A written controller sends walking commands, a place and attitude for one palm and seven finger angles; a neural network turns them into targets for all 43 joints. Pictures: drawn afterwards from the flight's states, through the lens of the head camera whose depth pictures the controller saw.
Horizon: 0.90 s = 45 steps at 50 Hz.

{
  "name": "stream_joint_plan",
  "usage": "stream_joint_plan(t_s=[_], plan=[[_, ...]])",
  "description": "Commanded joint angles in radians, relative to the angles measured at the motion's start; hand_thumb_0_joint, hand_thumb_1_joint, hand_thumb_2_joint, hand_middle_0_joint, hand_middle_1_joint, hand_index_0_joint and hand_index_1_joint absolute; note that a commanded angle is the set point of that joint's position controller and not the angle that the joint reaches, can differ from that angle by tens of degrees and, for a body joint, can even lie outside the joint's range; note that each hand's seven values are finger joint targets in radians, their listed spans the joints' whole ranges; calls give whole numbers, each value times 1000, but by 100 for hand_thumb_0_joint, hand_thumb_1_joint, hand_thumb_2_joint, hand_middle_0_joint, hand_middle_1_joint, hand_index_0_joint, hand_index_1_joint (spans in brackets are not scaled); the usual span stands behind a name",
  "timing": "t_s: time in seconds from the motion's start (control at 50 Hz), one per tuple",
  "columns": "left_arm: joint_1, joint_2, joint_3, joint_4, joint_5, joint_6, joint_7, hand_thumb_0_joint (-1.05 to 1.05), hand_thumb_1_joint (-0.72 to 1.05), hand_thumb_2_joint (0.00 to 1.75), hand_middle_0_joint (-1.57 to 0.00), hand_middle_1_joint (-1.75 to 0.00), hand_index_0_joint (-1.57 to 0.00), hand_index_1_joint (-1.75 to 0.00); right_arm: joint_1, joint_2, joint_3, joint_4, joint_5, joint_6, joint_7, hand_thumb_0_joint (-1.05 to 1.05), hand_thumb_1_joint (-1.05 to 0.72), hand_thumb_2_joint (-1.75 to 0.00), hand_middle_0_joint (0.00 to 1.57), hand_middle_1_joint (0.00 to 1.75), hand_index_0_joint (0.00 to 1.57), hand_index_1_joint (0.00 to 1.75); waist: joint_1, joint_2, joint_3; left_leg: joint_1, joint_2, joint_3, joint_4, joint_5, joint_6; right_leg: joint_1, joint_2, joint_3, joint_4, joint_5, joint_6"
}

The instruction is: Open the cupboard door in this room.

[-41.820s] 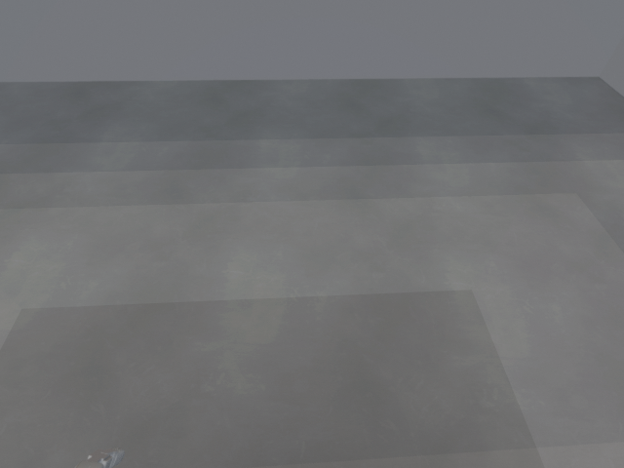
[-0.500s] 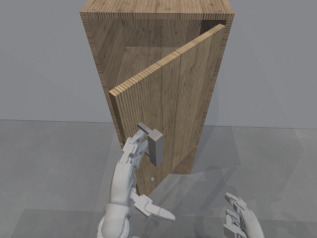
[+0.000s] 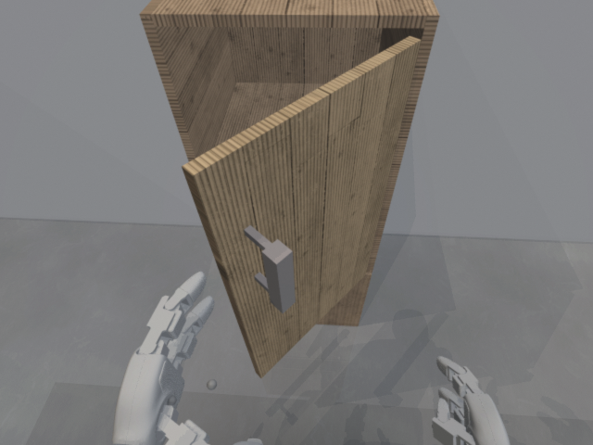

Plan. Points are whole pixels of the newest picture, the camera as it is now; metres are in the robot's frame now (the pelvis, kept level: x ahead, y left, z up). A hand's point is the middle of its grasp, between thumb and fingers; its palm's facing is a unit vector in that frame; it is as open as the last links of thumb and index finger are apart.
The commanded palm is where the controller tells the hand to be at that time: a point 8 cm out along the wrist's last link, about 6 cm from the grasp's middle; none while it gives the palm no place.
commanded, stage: slide the hand sideways off the handle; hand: left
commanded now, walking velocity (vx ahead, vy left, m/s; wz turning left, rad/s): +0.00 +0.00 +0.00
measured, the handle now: (268, 269) +0.32 +0.06 +0.09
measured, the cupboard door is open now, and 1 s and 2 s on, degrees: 49 49 49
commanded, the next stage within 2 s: draw the hand back to the body in 0.02 s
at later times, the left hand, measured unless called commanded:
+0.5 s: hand (158, 375) +0.18 +0.14 +0.13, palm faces -0.05 -1.00 -0.07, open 16.3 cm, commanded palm +0.15 +0.21 +0.14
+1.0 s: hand (34, 338) +0.19 +0.24 +0.17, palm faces +0.27 -0.89 -0.35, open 12.9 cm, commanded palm +0.15 +0.29 +0.20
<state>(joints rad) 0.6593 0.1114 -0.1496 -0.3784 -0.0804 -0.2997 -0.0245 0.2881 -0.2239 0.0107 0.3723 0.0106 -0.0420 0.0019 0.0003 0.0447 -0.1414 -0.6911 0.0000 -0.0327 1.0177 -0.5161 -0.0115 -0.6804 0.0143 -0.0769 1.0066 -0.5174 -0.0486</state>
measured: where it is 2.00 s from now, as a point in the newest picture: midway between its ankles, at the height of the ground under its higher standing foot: outside the picture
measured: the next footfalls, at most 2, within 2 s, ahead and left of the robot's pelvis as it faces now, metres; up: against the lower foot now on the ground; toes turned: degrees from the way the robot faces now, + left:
none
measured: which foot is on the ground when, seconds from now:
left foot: down 0.00-1.00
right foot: down 0.00-1.00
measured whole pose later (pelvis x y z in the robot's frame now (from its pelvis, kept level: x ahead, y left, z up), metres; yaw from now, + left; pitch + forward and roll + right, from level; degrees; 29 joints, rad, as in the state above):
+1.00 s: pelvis +0.01 +0.04 +0.05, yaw +0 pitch +0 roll -1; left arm 0.59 0.30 0.13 -0.49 -0.04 -0.02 0.12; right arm 0.25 -0.21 0.07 0.53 0.02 -0.10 -0.09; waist 0.05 0.06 -0.05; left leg -0.27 -0.02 -0.01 0.63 -0.36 0.04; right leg -0.24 0.00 -0.05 0.58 -0.33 0.00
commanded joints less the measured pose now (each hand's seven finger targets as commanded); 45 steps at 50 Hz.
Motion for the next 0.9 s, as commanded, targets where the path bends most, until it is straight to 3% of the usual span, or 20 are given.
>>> stream_joint_plan(t_s=[0.0, 0.1, 0.12, 0.18, 0.24, 0.26, 0.28, 0.34, 0.4, 0.5, 0.52, 0.6, 0.62, 0.64, 0.68, 0.74, 0.8, 0.88], plan=[[0, 56, 26, -225, -28, -90, -47, 0, -50, 30, -15, -30, -15, -30, -69, -85, -43, -173, 4, -67, -17, 0, -90, -90, 20, 30, 20, 30, -32, -112, -97, -11, -33, 9, -69, 220, 36, 125, -31, 115, -178, 363, 55], [-48, 49, 15, -232, -33, -92, -39, 0, -50, 30, -15, -30, -15, -30, -67, -89, -43, -181, 6, -84, -24, 0, -90, -90, 20, 30, 20, 30, -24, -79, -113, -5, -33, 6, -68, 183, 39, 83, -22, 103, -177, 227, 40], [-46, 86, 54, -244, -34, -83, -31, 0, -50, 30, -15, -30, -15, -30, -67, -89, -44, -183, 9, -81, -27, 0, -90, -90, 20, 30, 20, 30, -16, -82, -125, -2, -31, 9, -74, 180, 39, 94, -21, 105, -184, 212, 39], [-50, 126, 114, -278, -40, -51, -9, 0, -50, 30, -15, -30, -15, -30, -79, -82, -39, -190, 15, -74, -34, 0, -90, -90, 20, 30, 20, 30, 7, -75, -147, 23, -31, 15, -103, 190, 40, 147, -19, 111, -206, 200, 36], [-41, 107, 112, -289, -64, -16, -15, 0, -50, 30, -15, -30, -15, -30, -85, -81, -29, -187, 25, -80, -39, 0, -90, -90, 20, 30, 20, 30, 4, -51, -107, 56, -29, 16, -136, 186, 41, 145, -12, 88, -230, 200, 37], [-34, 108, 118, -271, -69, -1, -20, 0, -50, 30, -15, -30, -15, -30, -90, -85, -29, -183, 28, -82, -41, 0, -90, -90, 20, 30, 20, 30, 2, -86, -97, 58, -25, 10, -146, 186, 42, 150, -8, 77, -236, 190, 37], [-41, 90, 93, -279, -70, 9, -28, 0, -50, 30, -15, -30, -15, -30, -90, -88, -26, -184, 29, -87, -43, 0, -90, -90, 20, 30, 20, 30, -7, -75, -78, 73, -23, 8, -156, 183, 43, 135, -6, 71, -241, 193, 39], [-52, 114, 114, -279, -80, 43, -44, 0, -50, 30, -15, -30, -15, -30, -87, -94, -20, -174, 30, -102, -49, 0, -90, -90, 20, 30, 20, 30, -8, -76, -38, 91, -20, 1, -185, 157, 44, 128, -2, 59, -263, 152, 39], [-56, 155, 172, -287, -88, 71, -56, 0, -50, 30, -15, -30, -15, -30, -91, -97, -19, -165, 31, -109, -53, 0, -90, -90, 20, 30, 20, 30, 2, -59, -33, 110, -18, 2, -203, 170, 43, 147, -2, 54, -275, 161, 37], [-82, 175, 225, -326, -123, 91, -72, 0, -50, 30, -15, -30, -15, -30, -90, -99, -12, -150, 37, -128, -58, 0, -90, -90, 20, 30, 20, 30, 9, -32, -50, 166, -14, -8, -237, 224, 39, 184, 8, 24, -273, 232, 32], [-80, 171, 224, -346, -128, 92, -79, 0, -47, 32, -15, -30, -15, -30, -94, -98, -12, -148, 38, -134, -58, 0, -90, -90, 20, 30, 20, 30, 12, 0, -55, 183, -15, -7, -241, 241, 38, 188, 8, 19, -272, 252, 31], [-78, 193, 257, -355, -152, 119, -108, 0, -32, 37, -16, -30, -16, -30, -91, -102, -10, -130, 42, -147, -59, 0, -90, -90, 20, 30, 20, 30, 14, 5, -54, 215, -12, -16, -262, 304, 34, 218, 12, 2, -273, 322, 30], [-77, 337, 293, -430, -18, 146, 3, 0, -29, 39, -16, -30, -16, -30, -92, -93, -13, -138, 27, -130, -87, 0, -90, -90, 20, 30, 20, 30, 63, -2, -63, 223, 6, -14, -308, 330, 34, 263, -15, 63, -324, 330, 16], [-17, 252, 260, -402, -9, 175, 49, 0, -26, 40, -16, -30, -16, -30, -89, -75, -5, -133, 20, -121, -96, 0, -90, -90, 20, 30, 20, 30, 42, -8, -31, 242, 2, -6, -317, 327, 34, 262, -19, 56, -345, 326, 19], [-10, 220, 240, -348, 17, 209, 91, 0, -18, 43, -16, -30, -16, -30, -95, -77, 0, -107, 18, -106, -98, 0, -90, -90, 20, 30, 20, 30, 32, -36, 22, 259, 11, -13, -343, 353, 34, 283, -18, 43, -366, 339, 24], [-63, 257, 272, -373, 36, 214, 123, 0, -8, 48, -16, -30, -16, -30, -110, -85, 6, -90, 12, -97, -102, 0, -90, -90, 20, 30, 20, 30, 32, 10, 17, 325, 14, -18, -391, 364, 32, 318, -18, 37, -404, 327, 23], [-77, 283, 307, -376, 44, 215, 144, 0, 2, 52, -17, -30, -17, -30, -126, -86, 10, -67, 8, -104, -107, 0, -90, -90, 20, 30, 20, 30, 37, 13, 14, 380, 16, -18, -436, 398, 31, 370, -20, 33, -440, 347, 24], [-123, 305, 352, -347, 42, 213, 158, 0, 17, 58, -17, -30, -17, -30, -157, -88, 14, -34, 4, -114, -108, 0, -90, -90, 20, 30, 20, 30, 42, 8, 61, 415, 17, -19, -499, 380, 28, 421, -20, 30, -495, 333, 24]])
